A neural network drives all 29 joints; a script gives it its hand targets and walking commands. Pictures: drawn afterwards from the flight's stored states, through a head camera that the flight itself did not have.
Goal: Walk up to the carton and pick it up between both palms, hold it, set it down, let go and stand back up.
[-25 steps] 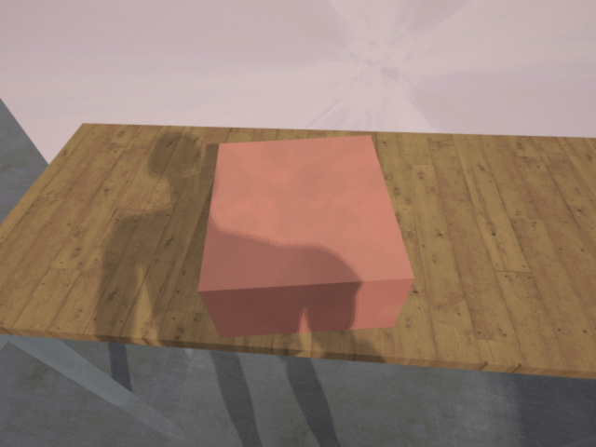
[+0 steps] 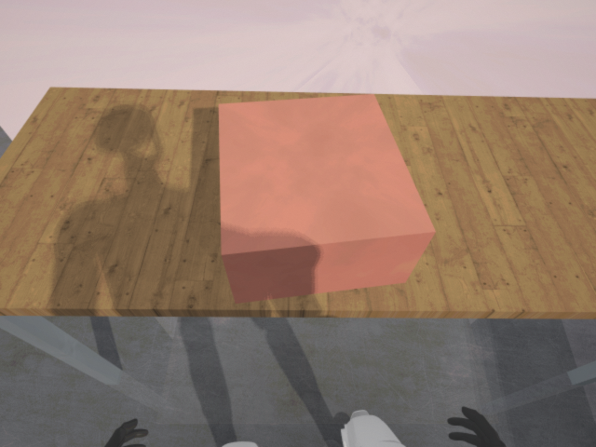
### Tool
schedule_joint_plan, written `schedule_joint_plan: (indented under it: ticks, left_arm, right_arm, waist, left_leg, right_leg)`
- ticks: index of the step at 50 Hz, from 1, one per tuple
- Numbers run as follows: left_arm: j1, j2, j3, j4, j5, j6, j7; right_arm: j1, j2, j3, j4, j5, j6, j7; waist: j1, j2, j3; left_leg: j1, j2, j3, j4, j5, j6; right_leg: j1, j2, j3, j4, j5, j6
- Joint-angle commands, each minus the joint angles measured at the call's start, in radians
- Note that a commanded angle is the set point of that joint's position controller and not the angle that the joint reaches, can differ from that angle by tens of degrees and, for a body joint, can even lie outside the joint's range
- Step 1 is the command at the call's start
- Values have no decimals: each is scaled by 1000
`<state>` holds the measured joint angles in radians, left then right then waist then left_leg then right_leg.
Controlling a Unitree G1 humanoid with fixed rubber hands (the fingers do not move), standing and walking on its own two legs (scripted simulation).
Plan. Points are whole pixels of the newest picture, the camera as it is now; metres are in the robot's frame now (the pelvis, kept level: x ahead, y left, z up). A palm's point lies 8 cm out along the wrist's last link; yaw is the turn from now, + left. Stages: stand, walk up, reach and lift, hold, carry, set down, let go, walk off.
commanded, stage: walk up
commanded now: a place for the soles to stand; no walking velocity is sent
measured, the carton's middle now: (309, 191) +0.50 +0.01 +0.01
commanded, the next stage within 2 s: none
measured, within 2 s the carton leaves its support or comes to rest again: neither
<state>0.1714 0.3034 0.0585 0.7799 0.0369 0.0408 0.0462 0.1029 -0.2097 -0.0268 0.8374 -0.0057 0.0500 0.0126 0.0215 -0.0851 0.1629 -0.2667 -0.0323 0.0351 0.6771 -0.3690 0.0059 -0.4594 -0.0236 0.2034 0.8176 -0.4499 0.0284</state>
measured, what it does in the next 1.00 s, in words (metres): steps on the spot: right foot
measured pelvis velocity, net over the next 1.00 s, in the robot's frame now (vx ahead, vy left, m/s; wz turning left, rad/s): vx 0.01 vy -0.02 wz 0.14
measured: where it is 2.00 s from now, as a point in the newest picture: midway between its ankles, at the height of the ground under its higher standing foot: outside the picture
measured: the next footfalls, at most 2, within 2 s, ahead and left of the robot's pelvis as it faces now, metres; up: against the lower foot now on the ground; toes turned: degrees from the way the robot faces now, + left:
right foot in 0.20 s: +0.03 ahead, -0.12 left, +0.00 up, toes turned +5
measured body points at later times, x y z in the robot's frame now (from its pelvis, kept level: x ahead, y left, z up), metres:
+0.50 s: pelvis -0.02 +0.00 +0.02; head -0.02 +0.00 +0.47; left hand +0.04 +0.24 -0.12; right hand +0.02 -0.24 -0.12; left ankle -0.01 +0.12 -0.72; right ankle -0.01 -0.12 -0.72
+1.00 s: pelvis +0.01 -0.02 +0.02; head +0.02 -0.01 +0.47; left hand +0.03 +0.24 -0.13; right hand +0.08 -0.25 -0.12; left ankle -0.01 +0.12 -0.72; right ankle -0.01 -0.12 -0.72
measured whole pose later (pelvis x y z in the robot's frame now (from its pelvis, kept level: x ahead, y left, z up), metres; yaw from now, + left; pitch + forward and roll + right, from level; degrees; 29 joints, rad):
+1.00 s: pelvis +0.01 -0.02 +0.02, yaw +8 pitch -1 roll -1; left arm 0.21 0.24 -0.03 1.03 0.02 0.01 0.01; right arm 0.29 -0.21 0.04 0.96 -0.01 -0.03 -0.03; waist -0.01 0.00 0.03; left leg -0.25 -0.01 -0.13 0.57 -0.30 -0.02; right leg -0.15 0.00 -0.13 0.50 -0.33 -0.03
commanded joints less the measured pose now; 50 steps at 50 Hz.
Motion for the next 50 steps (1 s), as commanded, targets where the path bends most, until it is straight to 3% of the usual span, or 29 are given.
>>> schedule_joint_plan:
  ticks: [1,2,4,6,8,10,11,12,13,15,18,25,32,40,50]
  left_arm:
    - [71,38,1,-14,-14,-13,-14]
    - [65,31,-4,-4,-14,-17,-21]
    - [20,11,-19,-8,-7,-24,-21]
    - [2,-7,-30,-5,-6,-33,-20]
    - [51,0,-30,24,-5,-45,-24]
    - [80,49,-20,52,6,-53,-23]
    - [41,67,-18,60,-6,-50,-26]
    - [13,62,-20,76,-17,-45,-34]
    - [-2,39,-29,83,-20,-41,-41]
    - [17,3,-43,89,-12,-43,-40]
    - [51,23,-43,118,-16,-59,-40]
    - [45,41,-49,166,-25,-62,-36]
    - [60,53,-56,197,-21,-55,-33]
    - [74,61,-61,216,-19,-49,-29]
    - [54,70,-57,205,-14,-31,-26]
  right_arm:
    - [-36,-155,-30,-98,-19,-36,-20]
    - [10,-153,-28,-93,-19,-44,-21]
    - [87,-161,-29,-65,-5,-57,-14]
    - [109,-159,-28,-57,-2,-61,-12]
    - [88,-156,-24,-65,-4,-62,-11]
    - [120,-113,-8,-67,-2,-74,-4]
    - [155,-73,10,-60,8,-75,-3]
    - [175,-65,13,-44,6,-72,-9]
    - [181,-93,5,-35,5,-69,-14]
    - [168,-163,-10,-13,3,-70,-11]
    - [160,-138,-2,-4,1,-78,-10]
    - [231,-109,10,39,-5,-88,-16]
    - [251,-126,18,64,-8,-93,-27]
    - [253,-136,28,82,-7,-96,-39]
    - [248,-144,30,83,-7,-91,-52]
  waist:
    - [-2,232,-123]
    - [-11,229,-121]
    - [-38,238,-122]
    - [-40,245,-115]
    - [-11,225,-136]
    - [-13,156,-181]
    - [-41,80,-183]
    - [-50,31,-155]
    - [-51,29,-121]
    - [-25,65,-79]
    - [-17,93,-69]
    - [-41,63,-77]
    - [-40,81,-97]
    - [-30,119,-113]
    - [-29,112,-139]
  left_leg:
    - [52,269,-263,-284,475,142]
    - [78,258,-244,-251,589,120]
    - [107,256,-266,-239,612,113]
    - [86,247,-273,-242,504,113]
    - [8,224,-237,-226,406,89]
    - [-108,181,-204,-213,305,51]
    - [-65,126,-161,-242,160,36]
    - [44,110,-154,-265,34,36]
    - [56,123,-194,-305,-62,42]
    - [-60,164,-265,-364,-121,60]
    - [-95,130,-221,-358,-69,47]
    - [-19,81,-175,-287,40,38]
    - [-20,83,-191,-265,135,37]
    - [-30,97,-210,-216,335,42]
    - [-49,98,-229,-152,462,42]
  right_leg:
    - [12,8,-89,64,-49,-13]
    - [14,15,-109,32,-24,-12]
    - [49,8,-140,-60,-22,-5]
    - [128,5,-163,-219,39,-7]
    - [293,-11,-171,-390,267,-27]
    - [443,-79,-63,-364,409,-71]
    - [361,-96,-33,-358,321,-94]
    - [213,-85,-42,-381,140,-102]
    - [159,-53,-70,-395,20,-91]
    - [247,-14,-125,-390,49,-66]
    - [277,-41,-98,-417,93,-72]
    - [224,-75,-89,-493,51,-79]
    - [264,-77,-135,-482,125,-79]
    - [318,-82,-193,-437,283,-80]
    - [376,-90,-254,-394,386,-84]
